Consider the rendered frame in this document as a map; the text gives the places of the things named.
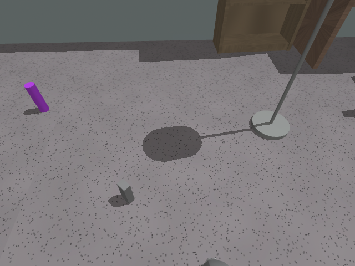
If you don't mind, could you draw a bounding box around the bookshelf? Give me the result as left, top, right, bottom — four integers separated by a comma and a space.
213, 0, 311, 54

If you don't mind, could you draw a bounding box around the floor lamp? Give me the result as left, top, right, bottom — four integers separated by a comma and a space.
251, 0, 334, 140

